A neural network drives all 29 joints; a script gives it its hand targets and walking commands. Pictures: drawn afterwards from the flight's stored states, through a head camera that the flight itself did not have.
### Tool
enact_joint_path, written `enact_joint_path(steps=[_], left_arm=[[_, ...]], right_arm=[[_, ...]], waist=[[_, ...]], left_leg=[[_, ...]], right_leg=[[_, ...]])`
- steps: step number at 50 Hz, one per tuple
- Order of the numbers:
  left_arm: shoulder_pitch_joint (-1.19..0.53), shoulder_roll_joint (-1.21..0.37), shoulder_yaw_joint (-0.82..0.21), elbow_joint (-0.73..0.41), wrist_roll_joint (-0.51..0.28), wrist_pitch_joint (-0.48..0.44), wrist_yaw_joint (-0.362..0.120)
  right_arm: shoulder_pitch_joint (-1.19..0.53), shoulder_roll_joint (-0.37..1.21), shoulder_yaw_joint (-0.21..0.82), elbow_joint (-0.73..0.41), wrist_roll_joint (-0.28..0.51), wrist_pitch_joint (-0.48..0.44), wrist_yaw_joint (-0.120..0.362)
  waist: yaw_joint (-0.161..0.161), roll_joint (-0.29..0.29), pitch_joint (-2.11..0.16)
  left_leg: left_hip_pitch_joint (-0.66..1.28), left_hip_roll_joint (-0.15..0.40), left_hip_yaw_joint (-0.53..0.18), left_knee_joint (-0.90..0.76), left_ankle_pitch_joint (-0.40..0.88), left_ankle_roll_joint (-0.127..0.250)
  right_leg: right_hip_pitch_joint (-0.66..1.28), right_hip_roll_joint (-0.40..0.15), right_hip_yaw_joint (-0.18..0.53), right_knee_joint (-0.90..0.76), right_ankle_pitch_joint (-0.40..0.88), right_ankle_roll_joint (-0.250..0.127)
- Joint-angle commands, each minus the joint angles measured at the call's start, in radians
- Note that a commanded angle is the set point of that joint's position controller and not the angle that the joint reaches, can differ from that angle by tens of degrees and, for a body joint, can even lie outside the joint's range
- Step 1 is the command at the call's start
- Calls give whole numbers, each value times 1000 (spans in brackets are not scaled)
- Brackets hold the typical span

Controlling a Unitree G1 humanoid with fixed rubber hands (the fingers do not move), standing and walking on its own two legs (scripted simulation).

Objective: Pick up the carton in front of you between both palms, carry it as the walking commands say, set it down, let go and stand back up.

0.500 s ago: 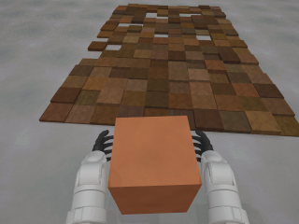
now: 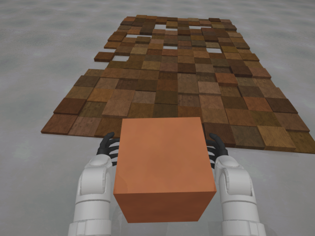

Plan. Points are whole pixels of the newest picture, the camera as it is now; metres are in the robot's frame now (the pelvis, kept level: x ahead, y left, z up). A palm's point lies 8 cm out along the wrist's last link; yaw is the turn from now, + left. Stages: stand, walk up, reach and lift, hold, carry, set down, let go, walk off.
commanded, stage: carry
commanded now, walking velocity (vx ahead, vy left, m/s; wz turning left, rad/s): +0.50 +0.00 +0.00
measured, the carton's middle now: (162, 172) +0.30 -0.01 +0.00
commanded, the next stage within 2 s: none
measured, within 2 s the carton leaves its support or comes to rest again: neither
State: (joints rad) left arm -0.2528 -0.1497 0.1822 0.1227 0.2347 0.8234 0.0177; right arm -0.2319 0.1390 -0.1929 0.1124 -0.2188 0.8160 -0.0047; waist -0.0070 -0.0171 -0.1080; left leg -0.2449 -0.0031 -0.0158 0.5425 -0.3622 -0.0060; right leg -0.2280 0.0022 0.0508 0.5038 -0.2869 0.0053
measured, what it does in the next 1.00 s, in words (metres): walks ahead: right foot, then left foot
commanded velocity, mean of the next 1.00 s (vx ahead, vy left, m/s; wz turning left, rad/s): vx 0.50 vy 0.00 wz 0.00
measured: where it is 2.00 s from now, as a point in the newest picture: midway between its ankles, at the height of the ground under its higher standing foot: (151, 132)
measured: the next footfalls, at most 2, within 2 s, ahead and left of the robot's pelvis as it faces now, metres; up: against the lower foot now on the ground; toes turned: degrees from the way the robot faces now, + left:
right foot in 0.24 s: +0.13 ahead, -0.11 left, +0.00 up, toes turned -11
left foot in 0.54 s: +0.37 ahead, +0.12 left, +0.00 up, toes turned +11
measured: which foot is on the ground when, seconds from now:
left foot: down 0.00-0.26, up 0.28-0.52, down 0.54-1.00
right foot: down 0.00-0.06, up 0.08-0.22, down 0.24-0.56, up 0.58-0.96, down 0.98-1.00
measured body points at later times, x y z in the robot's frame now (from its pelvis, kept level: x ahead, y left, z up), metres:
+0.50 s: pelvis +0.20 +0.01 +0.00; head +0.19 +0.02 +0.45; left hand +0.48 +0.17 +0.08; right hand +0.48 -0.13 +0.09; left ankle +0.29 +0.12 -0.72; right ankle +0.09 -0.10 -0.74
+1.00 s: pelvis +0.54 +0.01 -0.02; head +0.53 +0.01 +0.43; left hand +0.82 +0.15 +0.08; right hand +0.81 -0.15 +0.07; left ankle +0.34 +0.11 -0.73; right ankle +0.66 -0.08 -0.74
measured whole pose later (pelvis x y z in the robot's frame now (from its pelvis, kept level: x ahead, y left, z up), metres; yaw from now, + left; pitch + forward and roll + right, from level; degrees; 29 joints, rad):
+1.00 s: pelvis +0.54 +0.01 -0.02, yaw -1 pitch +3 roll -1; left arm -0.19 -0.14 0.11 -0.36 0.11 1.22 0.09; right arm -0.18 0.13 -0.12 -0.37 -0.09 1.22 -0.09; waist -0.01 0.03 -0.09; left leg 0.04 0.10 0.20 0.49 -0.52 -0.03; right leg -0.49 -0.04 -0.25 0.51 -0.07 -0.07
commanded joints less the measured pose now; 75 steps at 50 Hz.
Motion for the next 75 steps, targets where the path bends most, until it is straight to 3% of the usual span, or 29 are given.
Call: enact_joint_path(steps=[1, 4, 5, 8, 10, 12, 14, 15, 18, 24, 27, 28, 29, 30, 33, 37, 45, 49, 50, 51, 52, 55, 59, 68, 71, 72, 73, 74, 75], left_arm=[[-507, -858, -655, -125, -323, 43, -202], [-555, -826, -706, -192, -387, 138, -191], [-565, -839, -730, -211, -419, 169, -192], [-555, -883, -780, -267, -512, 234, -194], [-496, -897, -786, -311, -531, 270, -186], [-418, -896, -776, -350, -523, 307, -178], [-331, -852, -738, -354, -480, 335, -167], [-337, -854, -737, -374, -463, 343, -159], [-396, -906, -766, -490, -489, 366, -152], [-395, -847, -791, -528, -548, 404, -163], [-391, -814, -783, -521, -549, 424, -169], [-403, -794, -777, -518, -548, 433, -173], [-447, -795, -786, -529, -564, 446, -177], [-466, -812, -791, -510, -571, 447, -183], [-468, -882, -786, -504, -577, 427, -192], [-397, -930, -793, -516, -527, 389, -175], [-324, -862, -784, -524, -484, 392, -155], [-394, -819, -781, -514, -510, 399, -162], [-408, -798, -772, -504, -508, 400, -163], [-447, -780, -764, -481, -505, 393, -165], [-470, -794, -771, -486, -529, 392, -164], [-608, -828, -801, -532, -571, 383, -158], [-726, -796, -809, -506, -613, 384, -159], [-1110, -653, -656, -288, -645, 447, -114], [-1263, -661, -598, -186, -653, 484, -93], [-1306, -663, -577, -156, -655, 495, -87], [-1347, -663, -550, -121, -653, 508, -81], [-1400, -675, -524, -99, -657, 519, -71], [-1458, -685, -500, -93, -646, 526, -61]], right_arm=[[-583, 882, 684, -121, 343, 36, 210], [-546, 827, 695, -162, 378, 130, 191], [-529, 813, 703, -179, 387, 162, 181], [-545, 824, 748, -319, 436, 236, 158], [-521, 843, 773, -382, 469, 278, 154], [-436, 850, 779, -405, 481, 317, 157], [-438, 853, 794, -448, 508, 357, 170], [-471, 855, 800, -465, 524, 374, 180], [-471, 871, 802, -488, 551, 388, 192], [-404, 839, 775, -506, 523, 412, 159], [-358, 812, 746, -473, 494, 425, 152], [-342, 795, 733, -454, 482, 428, 150], [-351, 790, 721, -431, 464, 426, 148], [-373, 810, 723, -443, 469, 427, 146], [-443, 908, 761, -498, 501, 414, 152], [-442, 941, 803, -545, 538, 392, 170], [-364, 847, 798, -532, 528, 401, 187], [-446, 798, 804, -544, 528, 408, 178], [-481, 776, 803, -541, 527, 412, 175], [-530, 789, 817, -561, 537, 418, 169], [-563, 781, 811, -542, 544, 417, 167], [-644, 827, 799, -525, 557, 399, 154], [-711, 792, 777, -470, 524, 391, 121], [-1124, 641, 646, -300, 559, 462, 63], [-1244, 626, 567, -187, 581, 496, 58], [-1272, 620, 535, -153, 585, 505, 58], [-1307, 602, 493, -117, 591, 517, 58], [-1368, 596, 470, -80, 594, 521, 56], [-1418, 637, 462, -75, 617, 529, 58]], waist=[[14, -74, -158], [-17, 261, -82], [-18, 224, -45], [-16, 170, -132], [-3, 175, -178], [2, 105, -242], [33, -264, -253], [38, -244, -181], [40, -45, -177], [26, -141, -158], [0, -45, -227], [-25, 103, -261], [-29, 328, -282], [-23, 278, -262], [-15, 51, -250], [-9, 111, -232], [-19, 174, -109], [21, 132, -223], [51, 5, -293], [50, -267, -341], [46, -251, -311], [38, -10, -294], [37, -75, -290], [62, -134, -204], [-21, -81, -295], [-65, 13, -371], [-69, 190, -415], [-73, 404, -485], [-69, 328, -477]], left_leg=[[39, 5, 64, -87, -125, 11], [210, 308, -427, -383, -361, 135], [208, 357, -486, -406, -291, 181], [182, 283, -252, -338, -32, 155], [119, 200, -89, -266, 12, 110], [-80, 148, 24, -105, -29, 76], [-512, 49, 157, 298, -128, 4], [-622, 64, 106, 372, -189, 16], [-608, 118, 71, 369, -145, 18], [-220, 42, 221, 9, 166, -3], [217, 5, 298, -53, 172, 22], [356, 174, 30, -170, -9, 64], [486, 421, -435, -316, -107, 200], [479, 469, -516, -341, -17, 248], [371, 403, -277, -305, 207, 186], [325, 321, -40, -352, 307, 136], [331, 243, 158, -306, 579, 108], [159, 172, 273, 84, 698, 42], [-18, 140, 256, 335, 434, 11], [-344, 4, 195, 632, 22, -28], [-449, 18, 66, 774, -118, 2], [-452, 129, 3, 738, 11, 48], [-406, 119, 56, 516, 78, 36], [-334, 41, 168, 101, 280, 77], [-24, -45, 245, 3, 254, 104], [194, -16, 203, -20, 233, 97], [360, 229, -190, -63, 156, 133], [531, 370, -572, -190, 173, 261], [546, 370, -533, -174, 188, 279]], right_leg=[[-105, -146, 119, -183, -425, -73], [-429, 11, -141, 250, -202, 12], [-481, -41, -116, 259, -184, 8], [-302, -22, -170, 103, -123, 13], [-99, 20, -241, -82, 1, 13], [243, -33, -204, -148, 54, -1], [527, -391, 339, -273, -181, -170], [504, -457, 434, -281, -71, -244], [420, -409, 250, -296, 17, -200], [174, -257, -106, -264, 103, -99], [-46, -183, -248, 44, 221, -36], [-186, -131, -282, 286, 135, 14], [-434, -13, -255, 558, -153, 50], [-537, -53, -130, 698, -217, 17], [-541, -154, -62, 697, -84, -24], [-452, -126, -128, 443, 32, -3], [-321, -45, -283, 21, 241, -17], [162, 23, -348, -30, 137, -48], [347, -165, -78, -98, -60, -85], [546, -426, 415, -226, -181, -242], [511, -442, 471, -288, -30, -265], [360, -368, 187, -225, 222, -199], [275, -312, 4, -271, 182, -173], [276, -231, -169, -154, 390, -161], [215, -180, -261, 159, 606, -102], [94, -129, -267, 377, 485, -75], [-130, -67, -227, 612, 171, -42], [-403, 70, -124, 833, -225, -23], [-492, 14, -32, 938, -217, -57]])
